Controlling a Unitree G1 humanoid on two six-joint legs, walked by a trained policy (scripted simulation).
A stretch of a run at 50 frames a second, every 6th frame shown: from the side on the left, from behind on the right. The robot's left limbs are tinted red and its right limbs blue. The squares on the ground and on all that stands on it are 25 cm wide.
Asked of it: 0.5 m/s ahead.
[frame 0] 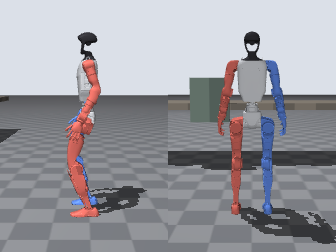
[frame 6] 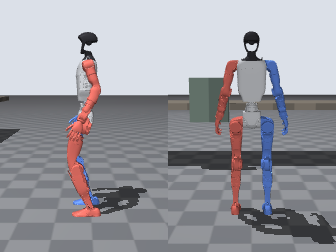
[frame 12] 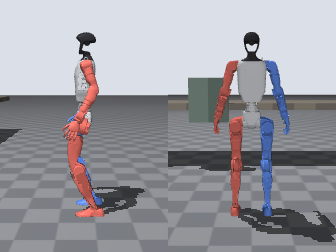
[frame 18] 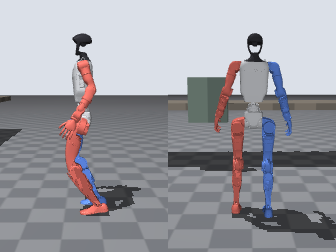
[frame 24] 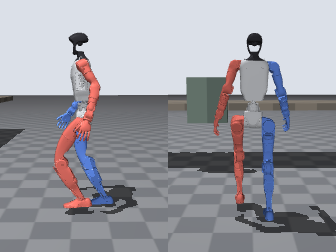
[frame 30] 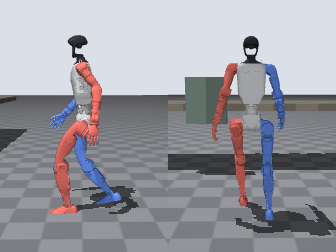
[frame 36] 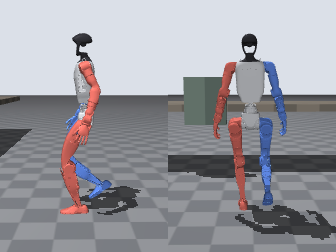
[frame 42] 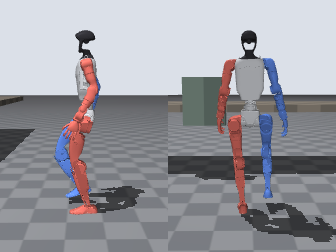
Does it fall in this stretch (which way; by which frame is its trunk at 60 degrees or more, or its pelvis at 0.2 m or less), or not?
no
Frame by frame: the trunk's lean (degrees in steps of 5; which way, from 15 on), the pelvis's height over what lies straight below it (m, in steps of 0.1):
0: 0, 0.8
6: 0, 0.8
12: 0, 0.8
18: 0, 0.8
24: 5, 0.8
30: 5, 0.7
36: 5, 0.8
42: 0, 0.8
